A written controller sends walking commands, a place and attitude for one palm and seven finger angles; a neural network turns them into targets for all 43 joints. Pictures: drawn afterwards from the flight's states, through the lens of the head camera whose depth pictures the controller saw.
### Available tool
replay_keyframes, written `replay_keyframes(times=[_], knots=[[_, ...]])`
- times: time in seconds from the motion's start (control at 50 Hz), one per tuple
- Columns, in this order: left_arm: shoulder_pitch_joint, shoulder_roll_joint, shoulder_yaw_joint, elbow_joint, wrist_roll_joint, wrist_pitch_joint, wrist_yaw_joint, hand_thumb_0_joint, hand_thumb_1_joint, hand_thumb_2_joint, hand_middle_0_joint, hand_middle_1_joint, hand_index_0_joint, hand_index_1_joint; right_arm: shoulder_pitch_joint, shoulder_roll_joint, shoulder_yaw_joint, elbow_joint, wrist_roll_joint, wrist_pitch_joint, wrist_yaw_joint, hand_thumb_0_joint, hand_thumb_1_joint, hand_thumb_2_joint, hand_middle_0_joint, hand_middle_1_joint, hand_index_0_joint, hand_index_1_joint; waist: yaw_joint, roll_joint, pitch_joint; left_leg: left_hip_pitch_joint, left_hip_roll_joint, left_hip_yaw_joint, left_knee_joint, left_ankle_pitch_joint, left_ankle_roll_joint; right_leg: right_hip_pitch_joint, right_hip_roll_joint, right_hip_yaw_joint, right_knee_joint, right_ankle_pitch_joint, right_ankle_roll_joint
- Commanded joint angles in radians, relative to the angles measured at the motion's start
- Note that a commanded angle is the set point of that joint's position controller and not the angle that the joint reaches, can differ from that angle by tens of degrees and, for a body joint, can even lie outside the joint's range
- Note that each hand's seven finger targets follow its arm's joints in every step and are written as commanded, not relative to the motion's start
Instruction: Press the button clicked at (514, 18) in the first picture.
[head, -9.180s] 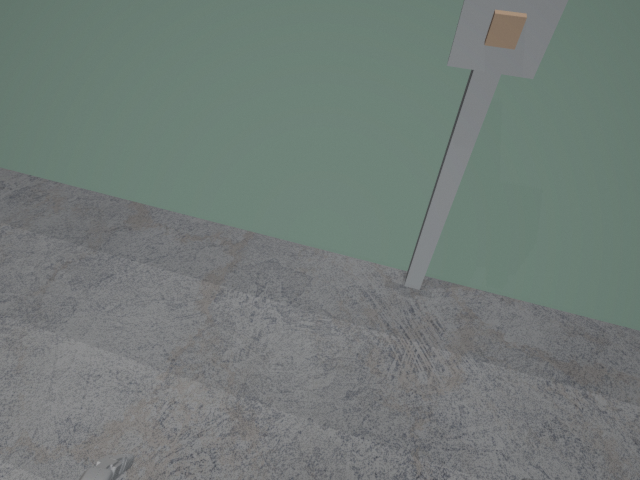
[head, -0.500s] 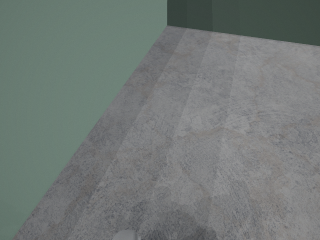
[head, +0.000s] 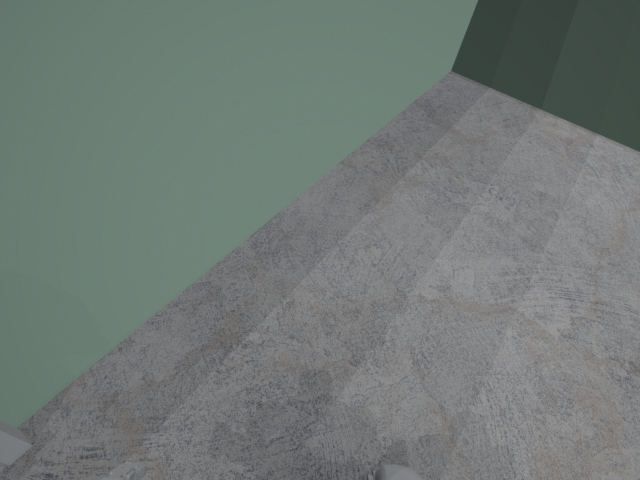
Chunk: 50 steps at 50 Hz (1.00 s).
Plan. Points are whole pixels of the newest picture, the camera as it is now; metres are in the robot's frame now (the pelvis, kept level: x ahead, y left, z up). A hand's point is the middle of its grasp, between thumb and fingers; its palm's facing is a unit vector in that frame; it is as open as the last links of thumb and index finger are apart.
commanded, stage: turn to face it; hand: left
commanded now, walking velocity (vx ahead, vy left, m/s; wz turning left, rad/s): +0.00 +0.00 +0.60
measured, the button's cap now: out of the picture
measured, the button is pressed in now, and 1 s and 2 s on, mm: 0 0 0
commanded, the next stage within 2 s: take the last steps up to it in 1.60 s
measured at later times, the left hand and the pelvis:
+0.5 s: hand out of the picture +0.03 +0.15 -0.14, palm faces +0.28 -0.91 -0.31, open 7.3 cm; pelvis -0.03 -0.08 +0.00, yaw +18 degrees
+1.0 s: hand out of the picture -0.18 +0.16 -0.20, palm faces +0.63 -0.74 -0.25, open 7.3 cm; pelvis -0.05 -0.03 -0.01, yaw +38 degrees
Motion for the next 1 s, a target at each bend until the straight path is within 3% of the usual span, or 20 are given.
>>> replay_keyframes(times=[0.0,0.2,0.32,0.34,0.36,0.38,0.4,0.42,0.44,0.46,0.5,0.62,0.74,0.8,0.84,0.86,0.88,0.9,0.92,0.98], knots=[[-0.052,0.092,0.024,-0.095,0.0,-0.022,0.015,0.0,0.9,0.9,-0.2,-0.3,-0.2,-0.3,0.079,-0.228,-0.069,-0.045,0.0,-0.013,-0.023,0.0,-0.9,-0.9,0.2,0.3,0.2,0.3,-0.034,0.179,-0.074,0.136,0.277,-0.345,-0.127,0.218,0.035,-0.098,0.001,0.036,-0.026,-0.009,0.0],[-0.107,0.055,0.01,-0.137,-0.012,-0.03,0.022,0.0,0.9,0.9,-0.2,-0.3,-0.2,-0.3,0.122,-0.23,-0.082,-0.027,-0.01,0.003,-0.024,0.0,-0.9,-0.9,0.2,0.3,0.2,0.3,-0.046,0.166,-0.118,0.115,0.252,-0.522,-0.098,0.214,0.081,0.023,0.079,0.051,-0.268,-0.11,-0.035],[0.006,0.066,0.014,-0.114,-0.025,-0.038,0.031,0.0,0.9,0.9,-0.2,-0.3,-0.2,-0.3,0.075,-0.222,-0.092,-0.036,-0.005,0.019,-0.012,0.0,-0.9,-0.9,0.2,0.3,0.2,0.3,-0.002,0.21,-0.144,-0.04,0.164,-0.492,-0.073,0.148,0.003,0.331,0.129,0.024,-0.617,0.009,-0.071],[0.047,0.087,0.02,-0.105,-0.025,-0.043,0.034,0.0,0.9,0.9,-0.2,-0.3,-0.2,-0.3,0.064,-0.208,-0.09,-0.04,0.001,0.022,-0.009,0.0,-0.9,-0.9,0.2,0.3,0.2,0.3,0.02,0.181,-0.141,-0.143,0.134,-0.452,-0.047,0.031,-0.035,0.462,0.1,0.032,-0.748,0.079,-0.082],[0.07,0.149,0.034,-0.101,-0.015,-0.049,0.038,0.0,0.9,0.9,-0.2,-0.3,-0.2,-0.3,0.078,-0.161,-0.087,-0.043,0.009,0.027,-0.004,0.0,-0.9,-0.9,0.2,0.3,0.2,0.3,0.029,0.013,-0.148,-0.312,0.063,-0.333,0.104,-0.193,-0.091,0.601,-0.075,0.186,-0.859,-0.018,-0.135],[0.042,0.214,0.043,-0.122,0.004,-0.051,0.043,0.0,0.9,0.9,-0.2,-0.3,-0.2,-0.3,0.096,-0.124,-0.082,-0.067,0.008,0.022,-0.009,0.0,-0.9,-0.9,0.2,0.3,0.2,0.3,0.029,-0.229,-0.119,-0.466,-0.066,-0.107,0.387,-0.346,-0.155,0.583,-0.346,0.479,-0.937,-0.137,-0.246],[-0.02,0.194,0.031,-0.143,-0.003,-0.042,0.045,0.0,0.9,0.9,-0.2,-0.3,-0.2,-0.3,0.08,-0.185,-0.095,-0.061,-0.007,0.023,-0.01,0.0,-0.9,-0.9,0.2,0.3,0.2,0.3,0.008,-0.126,-0.079,-0.378,-0.018,-0.105,0.561,-0.359,-0.143,0.362,-0.399,0.417,-0.942,-0.097,-0.289],[-0.094,0.161,0.02,-0.161,-0.003,-0.041,0.044,0.0,0.9,0.9,-0.2,-0.3,-0.2,-0.3,0.107,-0.174,-0.095,-0.055,-0.012,0.035,-0.002,0.0,-0.9,-0.9,0.2,0.3,0.2,0.3,-0.038,-0.075,-0.039,-0.344,0.001,-0.087,0.675,-0.297,-0.141,0.257,-0.333,0.309,-0.943,-0.099,-0.279],[-0.122,0.133,0.02,-0.158,-0.008,-0.048,0.039,0.0,0.9,0.9,-0.2,-0.3,-0.2,-0.3,0.112,-0.166,-0.095,-0.033,-0.014,0.047,0.003,0.0,-0.9,-0.9,0.2,0.3,0.2,0.3,-0.047,-0.127,-0.007,-0.327,0.027,-0.065,0.737,-0.263,-0.148,0.206,-0.264,0.259,-0.937,-0.071,-0.249],[-0.124,0.108,0.009,-0.15,-0.01,-0.053,0.033,0.0,0.9,0.9,-0.2,-0.3,-0.2,-0.3,0.111,-0.169,-0.094,-0.016,-0.014,0.052,0.009,0.0,-0.9,-0.9,0.2,0.3,0.2,0.3,-0.057,-0.099,0.032,-0.32,0.042,-0.043,0.795,-0.208,-0.156,0.179,-0.214,0.178,-0.914,-0.002,-0.228],[-0.098,0.082,-0.001,-0.135,-0.007,-0.062,0.029,0.0,0.9,0.9,-0.2,-0.3,-0.2,-0.3,0.126,-0.156,-0.09,-0.011,-0.009,0.054,0.018,0.0,-0.9,-0.9,0.2,0.3,0.2,0.3,-0.063,-0.089,0.049,-0.336,0.057,-0.011,0.84,-0.142,-0.168,0.199,-0.178,0.067,-0.876,0.115,-0.206],[0.081,0.109,0.006,-0.078,0.001,-0.066,0.027,0.0,0.9,0.9,-0.2,-0.3,-0.2,-0.3,-0.008,-0.153,-0.073,-0.039,-0.009,0.053,0.018,0.0,-0.9,-0.9,0.2,0.3,0.2,0.3,0.022,-0.145,0.037,-0.385,0.098,0.029,0.728,-0.173,-0.196,0.368,-0.219,0.018,-0.825,0.265,-0.226],[0.152,0.154,0.02,-0.055,0.013,-0.06,0.023,0.0,0.9,0.9,-0.2,-0.3,-0.2,-0.3,-0.103,-0.132,-0.047,-0.061,0.005,0.036,0.018,0.0,-0.9,-0.9,0.2,0.3,0.2,0.3,0.055,-0.191,-0.033,-0.251,0.096,0.123,0.415,-0.272,-0.18,0.453,-0.25,-0.067,-0.709,0.598,-0.242],[0.141,0.17,0.03,-0.045,0.013,-0.053,0.021,0.0,0.9,0.9,-0.2,-0.3,-0.2,-0.3,-0.079,-0.131,-0.041,-0.061,0.011,0.019,0.015,0.0,-0.9,-0.9,0.2,0.3,0.2,0.3,0.046,-0.215,-0.085,-0.14,0.076,0.162,0.225,-0.233,-0.155,0.476,-0.255,-0.109,-0.616,0.676,-0.216],[0.123,0.163,0.032,-0.052,-0.002,-0.048,0.018,0.0,0.9,0.9,-0.2,-0.3,-0.2,-0.3,0.03,-0.186,-0.053,-0.037,0.005,0.001,0.014,0.0,-0.9,-0.9,0.2,0.3,0.2,0.3,-0.021,-0.097,-0.169,0.105,0.092,0.134,-0.044,0.044,-0.131,0.376,-0.228,-0.185,-0.404,0.566,-0.136],[0.13,0.107,0.023,-0.081,-0.012,-0.045,0.011,0.0,0.9,0.9,-0.2,-0.3,-0.2,-0.3,0.086,-0.302,-0.081,-0.03,-0.002,-0.011,0.008,0.0,-0.9,-0.9,0.2,0.3,0.2,0.3,-0.055,0.202,-0.224,0.345,0.315,-0.143,-0.059,0.384,-0.042,0.091,-0.109,-0.218,-0.181,0.116,-0.059],[0.088,0.055,-0.002,-0.116,-0.009,-0.04,0.011,0.0,0.9,0.9,-0.2,-0.3,-0.2,-0.3,0.154,-0.381,-0.099,-0.011,0.011,-0.008,-0.001,0.0,-0.9,-0.9,0.2,0.3,0.2,0.3,-0.083,0.369,-0.252,0.409,0.493,-0.348,-0.009,0.875,0.071,-0.1,-0.027,-0.135,-0.03,-0.374,-0.019],[0.036,0.087,0.0,-0.124,-0.002,-0.028,0.017,0.0,0.9,0.9,-0.2,-0.3,-0.2,-0.3,0.175,-0.36,-0.092,0.005,0.011,0.003,-0.004,0.0,-0.9,-0.9,0.2,0.3,0.2,0.3,-0.092,0.236,-0.222,0.353,0.497,-0.246,0.018,0.816,0.109,-0.08,-0.05,-0.073,0.033,-0.345,-0.037],[0.003,0.071,0.002,-0.111,0.0,-0.021,0.022,0.0,0.9,0.9,-0.2,-0.3,-0.2,-0.3,0.14,-0.32,-0.084,0.002,0.004,-0.004,-0.017,0.0,-0.9,-0.9,0.2,0.3,0.2,0.3,-0.086,0.272,-0.171,0.303,0.441,-0.246,-0.001,0.81,0.086,-0.113,-0.053,-0.05,0.061,-0.287,-0.031],[0.022,0.089,0.013,-0.078,-0.006,-0.026,0.008,0.0,0.9,0.9,-0.2,-0.3,-0.2,-0.3,-0.009,-0.257,-0.058,-0.044,0.0,-0.008,-0.025,0.0,-0.9,-0.9,0.2,0.3,0.2,0.3,-0.02,0.236,-0.079,0.174,0.321,-0.154,-0.022,0.652,0.048,-0.078,-0.039,-0.028,0.084,-0.126,-0.022]])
